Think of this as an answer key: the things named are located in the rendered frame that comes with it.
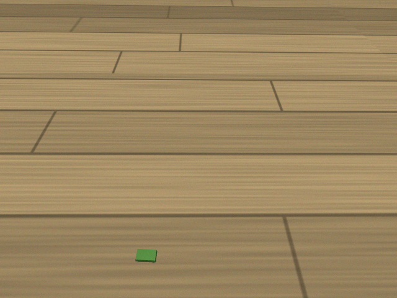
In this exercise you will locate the small box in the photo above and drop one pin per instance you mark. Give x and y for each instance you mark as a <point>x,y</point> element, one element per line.
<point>146,255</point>

